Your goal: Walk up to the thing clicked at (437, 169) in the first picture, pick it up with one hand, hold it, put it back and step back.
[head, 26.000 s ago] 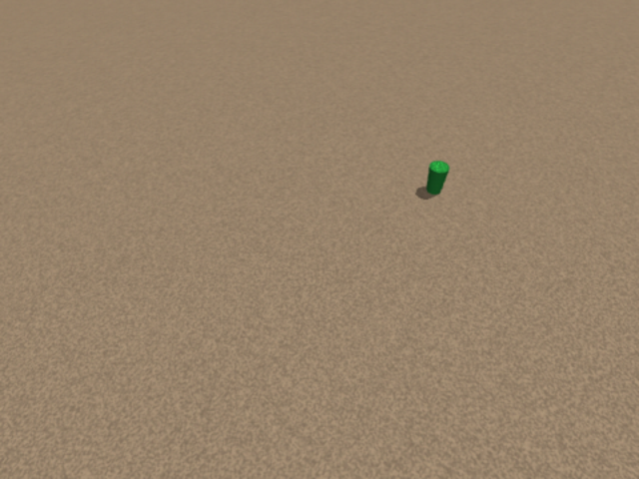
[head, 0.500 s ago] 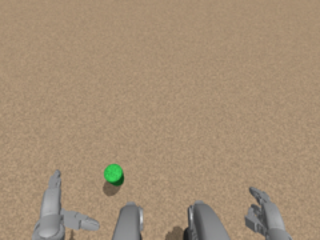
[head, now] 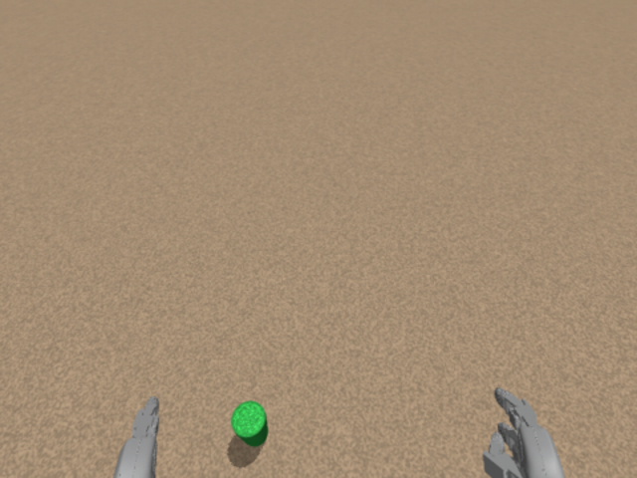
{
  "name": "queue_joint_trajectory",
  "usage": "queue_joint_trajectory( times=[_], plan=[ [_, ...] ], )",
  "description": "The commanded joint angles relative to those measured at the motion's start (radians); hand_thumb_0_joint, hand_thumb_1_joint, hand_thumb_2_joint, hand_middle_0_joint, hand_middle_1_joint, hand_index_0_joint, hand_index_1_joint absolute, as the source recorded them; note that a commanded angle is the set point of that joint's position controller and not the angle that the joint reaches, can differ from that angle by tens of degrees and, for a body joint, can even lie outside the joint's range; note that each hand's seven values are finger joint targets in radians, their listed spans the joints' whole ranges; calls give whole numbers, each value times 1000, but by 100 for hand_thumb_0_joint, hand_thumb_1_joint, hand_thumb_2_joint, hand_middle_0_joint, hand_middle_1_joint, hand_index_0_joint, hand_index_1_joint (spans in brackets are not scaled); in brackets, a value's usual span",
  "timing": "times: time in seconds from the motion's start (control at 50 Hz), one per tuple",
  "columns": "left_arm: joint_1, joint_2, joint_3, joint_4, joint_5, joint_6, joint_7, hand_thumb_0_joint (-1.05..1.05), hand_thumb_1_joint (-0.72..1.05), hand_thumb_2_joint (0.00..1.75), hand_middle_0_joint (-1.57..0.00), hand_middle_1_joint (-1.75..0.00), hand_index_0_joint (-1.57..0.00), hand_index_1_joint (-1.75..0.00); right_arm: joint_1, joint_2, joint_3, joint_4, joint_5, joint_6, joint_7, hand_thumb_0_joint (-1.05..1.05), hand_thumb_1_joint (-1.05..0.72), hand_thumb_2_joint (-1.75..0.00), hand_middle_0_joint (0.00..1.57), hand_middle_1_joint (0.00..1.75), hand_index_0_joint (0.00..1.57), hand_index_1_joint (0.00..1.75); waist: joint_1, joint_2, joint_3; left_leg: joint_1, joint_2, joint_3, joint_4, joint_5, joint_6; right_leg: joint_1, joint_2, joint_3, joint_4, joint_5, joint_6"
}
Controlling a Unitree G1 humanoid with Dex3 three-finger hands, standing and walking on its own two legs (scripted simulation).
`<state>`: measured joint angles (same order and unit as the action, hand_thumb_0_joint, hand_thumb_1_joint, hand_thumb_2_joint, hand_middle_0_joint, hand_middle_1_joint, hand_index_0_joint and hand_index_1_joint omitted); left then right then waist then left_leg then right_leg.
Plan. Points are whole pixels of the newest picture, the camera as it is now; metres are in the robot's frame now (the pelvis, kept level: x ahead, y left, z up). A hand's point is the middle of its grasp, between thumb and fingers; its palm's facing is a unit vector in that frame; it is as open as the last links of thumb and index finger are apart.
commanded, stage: home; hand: left
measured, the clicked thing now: (252, 426) +0.38 +0.21 -0.65
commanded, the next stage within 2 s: stand in 1.52 s
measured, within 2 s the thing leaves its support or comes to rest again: neither
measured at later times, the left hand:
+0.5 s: hand out of the picture +0.16 +0.17 -0.05, palm faces +0.10 -0.95 -0.29, open 17.7 cm
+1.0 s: hand out of the picture +0.15 +0.16 -0.05, palm faces +0.10 -0.95 -0.28, open 17.7 cm
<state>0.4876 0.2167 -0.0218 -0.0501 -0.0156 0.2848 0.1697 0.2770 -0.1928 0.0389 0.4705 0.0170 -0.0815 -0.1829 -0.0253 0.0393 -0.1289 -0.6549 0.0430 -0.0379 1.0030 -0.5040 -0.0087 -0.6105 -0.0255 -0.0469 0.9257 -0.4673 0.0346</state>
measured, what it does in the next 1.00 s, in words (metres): stands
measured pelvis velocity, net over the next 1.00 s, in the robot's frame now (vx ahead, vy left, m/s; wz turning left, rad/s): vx -0.01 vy -0.02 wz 0.00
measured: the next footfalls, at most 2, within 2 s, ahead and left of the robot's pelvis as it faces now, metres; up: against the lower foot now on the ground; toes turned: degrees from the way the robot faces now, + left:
none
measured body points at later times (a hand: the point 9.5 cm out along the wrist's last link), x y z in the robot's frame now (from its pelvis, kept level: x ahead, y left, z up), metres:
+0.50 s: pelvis -0.01 -0.02 +0.00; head +0.02 -0.01 +0.45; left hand +0.15 +0.21 -0.03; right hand +0.15 -0.26 -0.07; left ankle +0.00 +0.12 -0.68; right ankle +0.00 -0.15 -0.68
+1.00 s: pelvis -0.01 -0.02 +0.00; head +0.01 -0.02 +0.45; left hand +0.15 +0.21 -0.03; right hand +0.15 -0.26 -0.07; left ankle +0.00 +0.12 -0.68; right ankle +0.00 -0.15 -0.68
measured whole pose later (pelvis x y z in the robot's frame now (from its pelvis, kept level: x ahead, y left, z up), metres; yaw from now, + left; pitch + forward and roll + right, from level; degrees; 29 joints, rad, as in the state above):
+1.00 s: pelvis -0.01 -0.02 +0.00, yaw +0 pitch +7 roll -2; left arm 0.46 0.20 -0.01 0.00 -0.01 0.27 0.14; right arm 0.27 -0.21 0.03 0.51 0.01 -0.13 -0.18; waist -0.02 0.03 -0.09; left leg -0.62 0.05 -0.04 0.96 -0.46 -0.03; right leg -0.59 -0.02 -0.05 0.91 -0.45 0.01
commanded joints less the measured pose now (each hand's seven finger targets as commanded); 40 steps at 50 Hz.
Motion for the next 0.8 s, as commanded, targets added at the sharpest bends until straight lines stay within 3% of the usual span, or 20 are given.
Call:
queue_joint_trajectory(
  times=[0.0,0.06,0.08,0.14,0.18,0.24,0.26,0.3,0.34,0.38,0.42,0.48,0.54,0.6,0.64,0.68,0.76,0.78],
  plan=[
    [2,65,43,-131,15,-51,-8,0,-61,1,-4,-4,-4,-4,-50,-122,-59,-139,-8,-65,-6,0,-90,-90,20,30,20,30,-11,22,-74,99,-27,15,-188,277,-1,61,48,-40,-124,223,-43],
    [-106,107,65,-246,18,-63,-3,0,-61,0,-4,-4,-4,-4,-50,-137,-74,-139,-8,-73,-8,0,-90,-90,20,30,20,30,-15,50,-119,142,-22,12,-199,289,-7,73,52,-42,-120,229,-45],
    [-65,105,73,-185,20,-59,-4,0,-61,0,-4,-3,-4,-3,-48,-131,-68,-124,-10,-73,-9,0,-90,-90,20,30,20,30,-8,42,-103,135,-22,5,-202,285,-8,78,52,-44,-122,221,-45],
    [6,50,37,-87,16,-49,-12,0,-61,0,-4,-4,-4,-4,-60,-120,-58,-130,-8,-77,-6,0,-90,-90,20,30,20,30,-12,-7,-65,114,-25,18,-191,300,-2,79,51,-42,-137,245,-39],
    [-102,114,75,-239,15,-65,-7,0,-61,0,-4,-4,-4,-4,-62,-132,-68,-133,-10,-76,-9,0,-90,-90,20,30,20,30,2,39,-128,135,-31,25,-187,313,-3,105,44,-32,-139,262,-41],
    [13,58,54,-70,14,-49,-14,0,-61,1,-4,-4,-4,-4,-58,-122,-58,-118,-9,-78,-3,0,-90,-90,20,30,20,30,-4,-25,-53,101,-31,25,-190,285,3,88,45,-33,-154,239,-37],
    [0,58,47,-94,11,-52,-16,0,-61,0,-4,-4,-4,-4,-71,-121,-57,-130,-7,-78,-2,0,-90,-90,20,30,20,30,0,-5,-44,95,-32,28,-194,274,3,81,45,-35,-159,233,-36],
    [-98,117,85,-200,13,-65,-11,0,-61,2,-5,-4,-5,-4,-75,-134,-66,-131,-5,-79,-4,0,-90,-90,20,30,20,30,4,26,-70,112,-33,30,-208,234,1,81,43,-31,-163,193,-38],
    [-43,94,76,-139,11,-59,-16,0,-61,1,-4,-4,-4,-4,-79,-131,-64,-129,-6,-81,-2,0,-90,-90,20,30,20,30,4,11,-42,95,-34,32,-210,206,3,72,43,-30,-172,167,-38],
    [-12,68,59,-108,10,-58,-20,0,-61,1,-4,-4,-4,-4,-68,-124,-62,-123,-4,-83,-2,0,-90,-90,20,30,20,30,-1,-29,-49,104,-32,35,-199,239,7,74,44,-28,-169,203,-34],
    [-57,104,84,-177,12,-66,-18,0,-61,0,-4,-4,-4,-4,-66,-131,-67,-125,-9,-83,-2,0,-90,-90,20,30,20,30,6,9,-106,116,-33,32,-194,261,4,102,41,-25,-157,221,-38],
    [-15,56,49,-83,12,-56,-25,0,-61,1,-4,-4,-4,-4,-70,-127,-64,-126,-7,-86,-2,0,-90,-90,20,30,20,30,-13,-41,-63,102,-33,41,-186,243,10,75,42,-22,-169,214,-28],
    [-91,115,87,-172,13,-66,-19,0,-61,1,-4,-4,-4,-4,-67,-133,-67,-118,-6,-89,-7,0,-90,-90,20,30,20,30,-1,6,-82,116,-34,40,-196,230,8,80,38,-18,-169,200,-32],
    [-24,68,61,-99,11,-60,-25,0,-61,1,-4,-4,-4,-4,-70,-123,-62,-119,-7,-90,-7,0,-90,-90,20,30,20,30,-3,-37,-54,102,-32,42,-196,214,10,74,40,-20,-177,182,-31],
    [-83,108,83,-177,11,-68,-20,0,-61,2,-4,-4,-4,-4,-73,-132,-68,-121,-7,-93,-9,0,-90,-90,20,30,20,30,1,-9,-86,114,-36,47,-189,227,10,84,35,-14,-180,200,-30],
    [-29,77,63,-99,12,-59,-25,0,-61,1,-4,-4,-4,-4,-73,-123,-59,-117,-7,-94,-6,0,-90,-90,20,30,20,30,-1,-25,-46,91,-38,45,-191,207,12,73,35,-16,-183,180,-29],
    [-67,105,83,-153,12,-68,-23,0,-60,2,-5,-5,-5,-5,-80,-130,-67,-126,-8,-94,-9,0,-90,-90,20,30,20,30,4,-17,-67,96,-41,51,-189,192,13,81,30,-8,-192,167,-27],
    [-31,84,71,-109,11,-64,-26,0,-61,1,-4,-4,-4,-4,-79,-124,-61,-120,-6,-95,-8,0,-90,-90,20,30,20,30,1,-36,-45,87,-40,52,-188,187,14,69,30,-7,-198,160,-26]
  ],
)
